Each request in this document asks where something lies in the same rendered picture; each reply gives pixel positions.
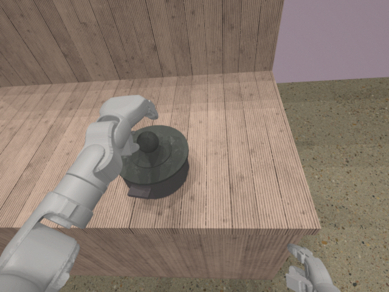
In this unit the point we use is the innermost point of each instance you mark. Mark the robot left hand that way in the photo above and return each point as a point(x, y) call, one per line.
point(133, 108)

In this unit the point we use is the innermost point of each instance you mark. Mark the robot left upper arm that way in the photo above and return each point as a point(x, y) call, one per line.
point(41, 263)

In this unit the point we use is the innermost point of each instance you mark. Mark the pot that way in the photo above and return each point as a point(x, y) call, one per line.
point(162, 189)

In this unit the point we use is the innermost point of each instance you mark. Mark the knob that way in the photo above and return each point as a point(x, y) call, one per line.
point(148, 142)

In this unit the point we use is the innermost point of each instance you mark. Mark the robot right hand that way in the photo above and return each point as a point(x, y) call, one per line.
point(315, 272)

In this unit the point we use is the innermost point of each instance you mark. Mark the left robot forearm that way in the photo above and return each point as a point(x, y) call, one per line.
point(76, 195)

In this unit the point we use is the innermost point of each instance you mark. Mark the table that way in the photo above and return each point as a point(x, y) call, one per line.
point(206, 65)

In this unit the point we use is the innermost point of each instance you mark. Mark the lid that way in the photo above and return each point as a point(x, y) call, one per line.
point(145, 169)

